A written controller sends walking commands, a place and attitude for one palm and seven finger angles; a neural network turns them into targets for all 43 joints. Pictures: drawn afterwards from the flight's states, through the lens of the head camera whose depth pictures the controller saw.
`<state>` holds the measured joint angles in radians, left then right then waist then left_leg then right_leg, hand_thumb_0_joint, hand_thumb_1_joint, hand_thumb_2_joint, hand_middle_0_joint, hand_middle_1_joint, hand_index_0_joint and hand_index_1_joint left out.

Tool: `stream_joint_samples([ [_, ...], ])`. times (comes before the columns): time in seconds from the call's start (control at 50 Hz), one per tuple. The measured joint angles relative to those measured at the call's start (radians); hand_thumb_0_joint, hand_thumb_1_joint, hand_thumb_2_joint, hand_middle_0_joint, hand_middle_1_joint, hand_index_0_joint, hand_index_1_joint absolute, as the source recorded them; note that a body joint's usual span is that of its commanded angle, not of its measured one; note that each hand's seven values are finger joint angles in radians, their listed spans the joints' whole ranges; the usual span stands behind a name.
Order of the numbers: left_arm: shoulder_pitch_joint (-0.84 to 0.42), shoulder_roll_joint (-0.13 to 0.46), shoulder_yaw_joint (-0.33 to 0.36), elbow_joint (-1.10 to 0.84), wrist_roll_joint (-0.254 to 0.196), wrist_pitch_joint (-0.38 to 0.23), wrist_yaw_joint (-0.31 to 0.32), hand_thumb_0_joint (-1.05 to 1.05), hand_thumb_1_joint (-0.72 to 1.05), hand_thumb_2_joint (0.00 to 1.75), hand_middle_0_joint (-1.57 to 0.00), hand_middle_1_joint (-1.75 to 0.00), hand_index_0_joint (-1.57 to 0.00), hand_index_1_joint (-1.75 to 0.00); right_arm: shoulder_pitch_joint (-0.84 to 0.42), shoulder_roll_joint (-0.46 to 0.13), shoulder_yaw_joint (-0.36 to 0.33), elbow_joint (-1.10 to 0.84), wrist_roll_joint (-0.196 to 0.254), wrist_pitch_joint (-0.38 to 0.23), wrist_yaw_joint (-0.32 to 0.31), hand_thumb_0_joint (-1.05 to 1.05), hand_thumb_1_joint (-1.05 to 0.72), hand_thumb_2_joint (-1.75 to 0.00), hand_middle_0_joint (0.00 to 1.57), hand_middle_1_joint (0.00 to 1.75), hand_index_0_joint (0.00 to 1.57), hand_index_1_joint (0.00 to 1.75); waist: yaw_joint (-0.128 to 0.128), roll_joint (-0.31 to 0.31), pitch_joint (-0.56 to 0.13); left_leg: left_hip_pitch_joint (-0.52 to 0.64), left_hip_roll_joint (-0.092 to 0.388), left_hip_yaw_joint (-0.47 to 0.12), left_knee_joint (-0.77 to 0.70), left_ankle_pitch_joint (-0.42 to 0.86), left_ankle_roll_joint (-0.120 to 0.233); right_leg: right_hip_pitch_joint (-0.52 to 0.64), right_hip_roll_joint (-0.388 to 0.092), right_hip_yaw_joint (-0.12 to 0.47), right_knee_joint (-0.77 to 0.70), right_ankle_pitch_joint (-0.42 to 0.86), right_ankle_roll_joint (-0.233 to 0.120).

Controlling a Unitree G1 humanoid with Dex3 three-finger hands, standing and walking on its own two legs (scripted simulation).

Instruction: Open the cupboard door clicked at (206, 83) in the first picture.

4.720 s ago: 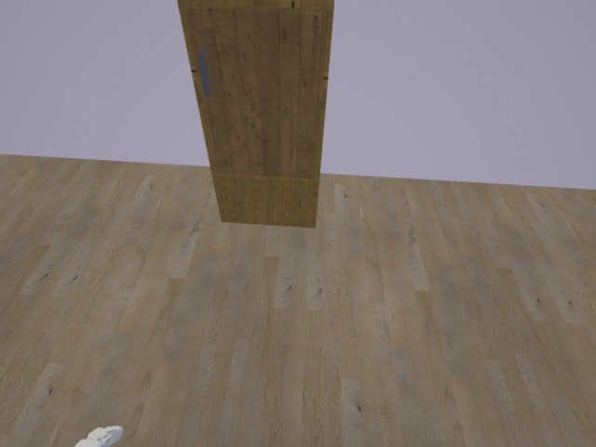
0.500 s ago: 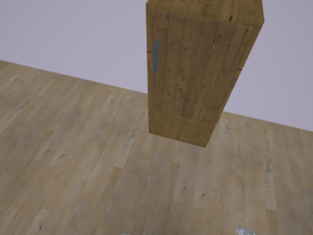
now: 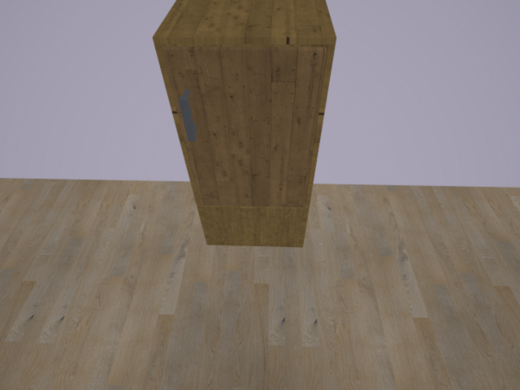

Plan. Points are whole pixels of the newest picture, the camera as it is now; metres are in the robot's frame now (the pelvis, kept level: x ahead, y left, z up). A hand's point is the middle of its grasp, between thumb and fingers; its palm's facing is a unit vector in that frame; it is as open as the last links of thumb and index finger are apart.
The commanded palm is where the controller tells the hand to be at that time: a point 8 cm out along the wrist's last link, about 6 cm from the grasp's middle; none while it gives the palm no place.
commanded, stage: take the last steps up to it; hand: left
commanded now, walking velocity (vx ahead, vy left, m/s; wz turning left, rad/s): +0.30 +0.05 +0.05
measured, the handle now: (189, 115) +0.80 +0.21 -0.03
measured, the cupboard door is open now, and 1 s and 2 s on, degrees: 0 0 0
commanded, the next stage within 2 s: come to a stop and stand still in 0.52 s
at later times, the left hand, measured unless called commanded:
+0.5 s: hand out of the picture +0.02 +0.17 -0.17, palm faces +0.15 -0.98 -0.16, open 7.3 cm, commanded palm none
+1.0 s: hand (161, 303) +0.32 +0.22 -0.16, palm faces +0.05 -0.96 -0.27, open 7.3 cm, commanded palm none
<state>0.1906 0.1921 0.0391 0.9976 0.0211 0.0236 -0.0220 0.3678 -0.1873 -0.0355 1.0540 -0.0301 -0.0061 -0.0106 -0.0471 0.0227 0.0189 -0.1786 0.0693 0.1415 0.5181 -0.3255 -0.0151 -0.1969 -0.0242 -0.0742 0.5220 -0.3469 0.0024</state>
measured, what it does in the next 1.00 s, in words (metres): walks ahead: left foot, then right foot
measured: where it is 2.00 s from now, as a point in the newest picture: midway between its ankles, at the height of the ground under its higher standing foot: outside the picture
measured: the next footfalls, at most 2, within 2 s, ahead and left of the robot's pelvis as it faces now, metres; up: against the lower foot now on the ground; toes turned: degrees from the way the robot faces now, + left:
left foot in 0.50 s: +0.29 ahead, +0.14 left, +0.00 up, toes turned +10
right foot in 0.96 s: +0.32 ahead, -0.08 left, +0.00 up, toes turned -2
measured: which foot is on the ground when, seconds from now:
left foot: down 0.00-0.00, up 0.02-0.48, down 0.50-0.98, up 1.00-1.00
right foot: down 0.00-0.50, up 0.52-0.94, down 0.96-1.00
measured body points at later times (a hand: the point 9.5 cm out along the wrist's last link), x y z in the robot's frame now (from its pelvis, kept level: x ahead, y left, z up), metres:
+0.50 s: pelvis +0.16 +0.03 -0.02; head +0.19 +0.04 +0.43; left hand +0.01 +0.22 -0.16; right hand +0.26 -0.20 -0.16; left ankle +0.25 +0.14 -0.74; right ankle -0.02 -0.10 -0.73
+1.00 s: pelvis +0.24 +0.02 -0.01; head +0.26 +0.00 +0.44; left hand +0.32 +0.27 -0.14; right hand +0.28 -0.21 -0.17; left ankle +0.25 +0.14 -0.73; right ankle +0.28 -0.07 -0.74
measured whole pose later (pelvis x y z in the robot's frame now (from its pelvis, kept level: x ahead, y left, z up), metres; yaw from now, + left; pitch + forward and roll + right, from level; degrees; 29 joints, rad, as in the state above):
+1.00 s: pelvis +0.24 +0.02 -0.01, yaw +1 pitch -2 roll +1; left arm 0.17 0.19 0.04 0.98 0.02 0.02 0.04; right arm 0.21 -0.16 -0.06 1.04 -0.02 0.03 -0.02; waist -0.02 0.01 0.08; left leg -0.27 0.04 0.13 0.65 -0.37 0.00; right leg -0.31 -0.02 -0.07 0.62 -0.26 -0.03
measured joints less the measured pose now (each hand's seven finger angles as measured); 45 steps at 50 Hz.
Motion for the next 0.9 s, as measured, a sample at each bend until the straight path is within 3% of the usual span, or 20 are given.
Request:
stream_joint_samples([
  [0.06, 0.007, -0.036, -0.013, 0.010, -0.003, -0.041, 0.012, 0.00, 0.91, 0.90, -0.20, -0.29, -0.20, -0.30, 0.035, -0.015, -0.006, 0.052, 0.003, 0.022, 0.007, 0.01, -0.91, -0.90, 0.20, 0.30, 0.20, 0.30, 0.000, 0.032, -0.007, -0.090, 0.007, -0.050, 0.241, -0.144, 0.004, 0.033, 0.015, -0.029, -0.001, 0.022, -0.037],
  [0.1, 0.040, -0.045, -0.003, 0.013, -0.009, -0.059, 0.029, 0.00, 0.93, 0.90, -0.20, -0.29, -0.20, -0.30, 0.045, -0.016, -0.013, 0.075, -0.001, 0.033, 0.016, 0.01, -0.91, -0.90, 0.20, 0.30, 0.20, 0.30, 0.014, 0.025, -0.024, -0.164, 0.004, -0.062, 0.390, -0.121, 0.006, 0.072, 0.013, -0.032, -0.040, 0.009, -0.044],
  [0.16, 0.090, -0.036, -0.001, 0.033, -0.008, -0.072, 0.040, -0.01, 0.94, 0.90, -0.20, -0.30, -0.21, -0.30, 0.028, -0.019, -0.023, 0.076, -0.004, 0.030, 0.024, 0.01, -0.91, -0.90, 0.20, 0.30, 0.20, 0.30, 0.021, 0.017, -0.027, -0.265, 0.022, -0.069, 0.496, -0.014, -0.006, 0.136, 0.014, -0.032, -0.121, 0.029, -0.044],
  [0.28, 0.189, -0.054, -0.020, 0.100, -0.008, -0.085, 0.041, -0.01, 0.93, 0.90, -0.20, -0.29, -0.20, -0.30, -0.055, -0.021, -0.032, 0.033, 0.001, 0.019, 0.034, 0.01, -0.91, -0.90, 0.20, 0.30, 0.20, 0.30, 0.026, 0.019, 0.009, -0.404, 0.052, -0.079, 0.479, 0.147, -0.025, 0.233, 0.019, -0.043, -0.228, 0.038, -0.037],
  [0.36, 0.248, -0.073, -0.027, 0.137, -0.003, -0.088, 0.044, 0.00, 0.92, 0.90, -0.20, -0.29, -0.20, -0.30, -0.120, -0.014, -0.027, 0.009, 0.006, 0.016, 0.044, 0.01, -0.91, -0.90, 0.20, 0.30, 0.20, 0.30, 0.053, 0.010, 0.027, -0.423, 0.048, -0.062, 0.389, 0.184, -0.015, 0.280, 0.013, -0.047, -0.253, 0.009, -0.020],
  [0.44, 0.289, -0.082, -0.028, 0.166, 0.003, -0.084, 0.049, 0.00, 0.91, 0.90, -0.20, -0.29, -0.20, -0.30, -0.192, -0.005, -0.017, -0.018, 0.009, 0.005, 0.049, 0.01, -0.91, -0.90, 0.20, 0.30, 0.20, 0.30, 0.085, -0.007, 0.048, -0.368, 0.020, -0.031, 0.237, 0.153, 0.012, 0.314, -0.005, -0.049, -0.232, -0.051, 0.011],
  [0.5, 0.316, -0.084, -0.027, 0.185, 0.001, -0.076, 0.049, 0.00, 0.91, 0.90, -0.20, -0.29, -0.20, -0.30, -0.226, -0.003, -0.007, -0.048, 0.003, -0.029, 0.041, 0.01, -0.91, -0.90, 0.20, 0.30, 0.20, 0.30, 0.088, -0.018, 0.056, -0.263, -0.019, -0.011, 0.097, 0.187, 0.051, 0.275, -0.035, -0.048, -0.046, -0.149, 0.029],
  [0.58, 0.261, -0.063, -0.020, 0.176, -0.013, -0.047, 0.047, 0.00, 0.91, 0.90, -0.20, -0.29, -0.20, -0.30, -0.244, 0.019, 0.003, -0.061, 0.007, -0.054, 0.019, 0.00, -0.91, -0.90, 0.20, 0.30, 0.20, 0.30, 0.093, -0.050, 0.075, -0.223, -0.044, 0.021, 0.163, 0.069, 0.088, -0.007, -0.046, 0.037, 0.580, -0.174, -0.019],
  [0.64, 0.193, -0.044, -0.008, 0.141, -0.006, -0.042, 0.042, 0.00, 0.91, 0.90, -0.20, -0.29, -0.20, -0.30, -0.224, 0.041, 0.010, -0.050, 0.011, -0.058, 0.005, 0.00, -0.91, -0.90, 0.20, 0.30, 0.20, 0.30, 0.088, -0.063, 0.065, -0.143, -0.065, 0.040, 0.075, 0.080, 0.083, -0.175, -0.060, 0.026, 0.705, -0.084, -0.018],
  [0.74, 0.079, -0.030, -0.002, 0.064, -0.008, -0.032, 0.058, 0.00, 0.91, 0.90, -0.20, -0.29, -0.20, -0.30, -0.185, 0.035, 0.010, -0.027, 0.016, -0.055, -0.019, -0.02, -0.95, -0.90, 0.20, 0.30, 0.20, 0.30, 0.067, -0.072, 0.037, -0.051, -0.096, 0.035, -0.048, 0.112, 0.090, -0.277, -0.065, 0.023, 0.487, 0.005, 0.013],
  [0.82, 0.020, -0.011, 0.002, 0.028, -0.005, -0.009, 0.069, 0.00, 0.94, 0.90, -0.20, -0.29, -0.20, -0.30, -0.164, 0.040, 0.011, -0.003, 0.012, -0.020, -0.022, -0.01, -0.95, -0.90, 0.20, 0.30, 0.20, 0.30, 0.052, -0.071, 0.024, -0.021, -0.089, 0.021, -0.047, 0.091, 0.077, -0.240, -0.048, 0.024, 0.310, 0.018, 0.021],
  [0.9, -0.007, -0.004, 0.005, 0.000, -0.003, 0.010, 0.062, 0.00, 0.93, 0.90, -0.20, -0.29, -0.20, -0.30, -0.154, 0.040, -0.002, -0.004, 0.005, 0.009, -0.021, 0.00, -0.94, -0.90, 0.20, 0.30, 0.20, 0.30, 0.036, -0.048, 0.032, -0.022, -0.062, 0.014, -0.005, 0.057, 0.057, -0.179, -0.026, 0.020, 0.228, -0.006, 0.011],
])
